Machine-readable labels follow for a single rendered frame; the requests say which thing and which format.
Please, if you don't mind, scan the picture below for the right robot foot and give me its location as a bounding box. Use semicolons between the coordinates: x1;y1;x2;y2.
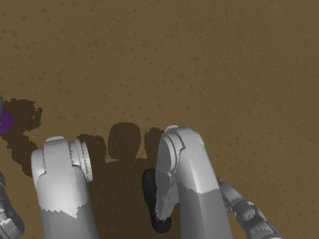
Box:
142;168;171;233

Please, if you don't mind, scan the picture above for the left robot arm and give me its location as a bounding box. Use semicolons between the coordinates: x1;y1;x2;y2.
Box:
0;172;25;239

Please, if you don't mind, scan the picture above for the right robot arm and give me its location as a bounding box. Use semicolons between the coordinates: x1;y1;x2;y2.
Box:
232;200;284;239

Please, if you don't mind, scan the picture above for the right robot hand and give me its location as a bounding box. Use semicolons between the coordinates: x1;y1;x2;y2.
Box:
216;177;244;214

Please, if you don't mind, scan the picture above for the bottle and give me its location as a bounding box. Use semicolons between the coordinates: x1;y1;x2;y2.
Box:
0;108;14;133

